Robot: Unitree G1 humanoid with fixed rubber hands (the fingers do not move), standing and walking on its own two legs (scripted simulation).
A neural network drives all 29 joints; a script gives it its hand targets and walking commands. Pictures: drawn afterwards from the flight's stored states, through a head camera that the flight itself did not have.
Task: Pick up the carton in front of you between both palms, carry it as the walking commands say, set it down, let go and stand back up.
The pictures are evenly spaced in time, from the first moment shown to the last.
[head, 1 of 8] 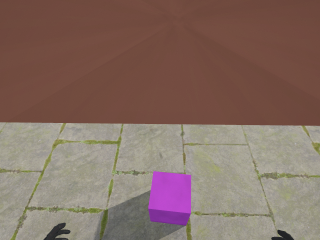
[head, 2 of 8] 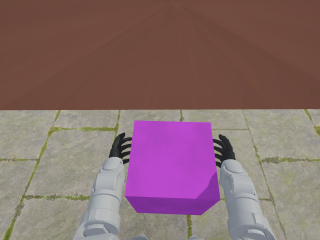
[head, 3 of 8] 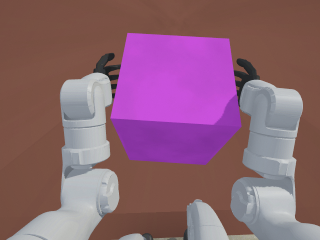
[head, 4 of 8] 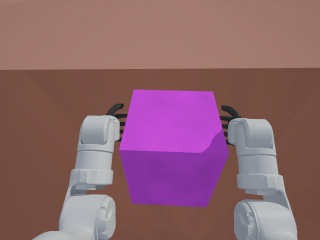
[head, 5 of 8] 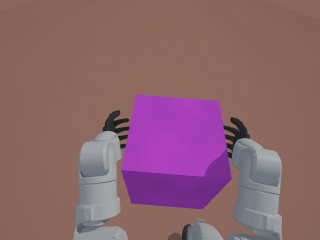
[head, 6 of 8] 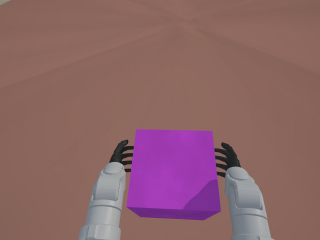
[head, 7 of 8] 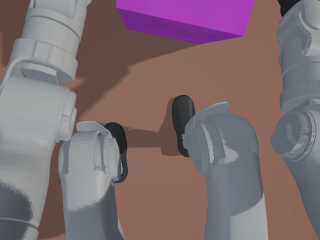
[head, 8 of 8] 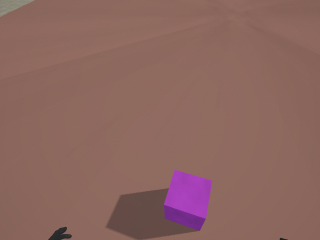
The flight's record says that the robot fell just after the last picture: no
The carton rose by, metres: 1.19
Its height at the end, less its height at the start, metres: +0.46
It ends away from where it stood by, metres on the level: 5.79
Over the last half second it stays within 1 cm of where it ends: yes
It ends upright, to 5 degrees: yes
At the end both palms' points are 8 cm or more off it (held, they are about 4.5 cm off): yes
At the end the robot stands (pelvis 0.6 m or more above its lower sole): yes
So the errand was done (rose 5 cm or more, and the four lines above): yes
